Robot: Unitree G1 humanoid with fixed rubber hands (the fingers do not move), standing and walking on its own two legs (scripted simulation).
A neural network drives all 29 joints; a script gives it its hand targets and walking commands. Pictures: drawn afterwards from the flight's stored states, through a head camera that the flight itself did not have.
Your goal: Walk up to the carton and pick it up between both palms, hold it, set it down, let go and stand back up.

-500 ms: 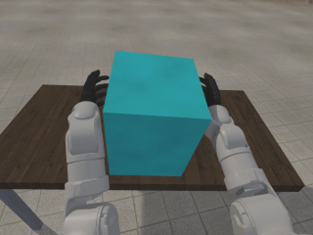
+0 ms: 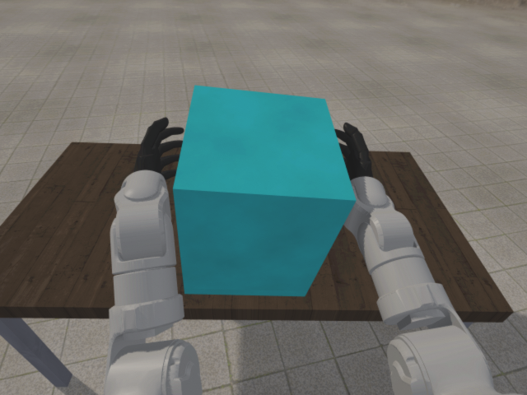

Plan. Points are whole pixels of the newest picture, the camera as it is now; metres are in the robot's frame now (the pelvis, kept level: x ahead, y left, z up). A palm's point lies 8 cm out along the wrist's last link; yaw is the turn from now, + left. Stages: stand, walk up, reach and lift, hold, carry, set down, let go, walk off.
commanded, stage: hold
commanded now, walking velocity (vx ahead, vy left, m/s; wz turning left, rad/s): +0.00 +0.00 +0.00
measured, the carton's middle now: (253, 198) +0.38 +0.01 +0.14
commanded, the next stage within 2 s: none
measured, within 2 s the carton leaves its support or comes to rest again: neither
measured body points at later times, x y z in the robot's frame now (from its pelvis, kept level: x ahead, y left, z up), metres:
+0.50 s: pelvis +0.00 +0.00 +0.00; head -0.05 +0.03 +0.45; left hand +0.37 +0.16 +0.21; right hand +0.37 -0.14 +0.19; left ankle +0.03 +0.13 -0.75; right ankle +0.01 -0.11 -0.75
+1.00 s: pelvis +0.00 +0.00 +0.00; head -0.05 +0.03 +0.45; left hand +0.37 +0.16 +0.21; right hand +0.37 -0.14 +0.19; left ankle +0.03 +0.13 -0.75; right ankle +0.01 -0.11 -0.75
